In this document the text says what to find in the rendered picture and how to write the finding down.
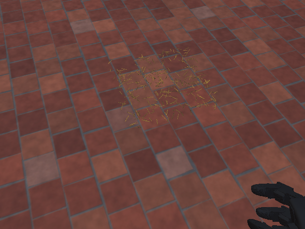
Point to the right robot hand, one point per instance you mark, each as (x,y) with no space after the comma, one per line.
(289,218)

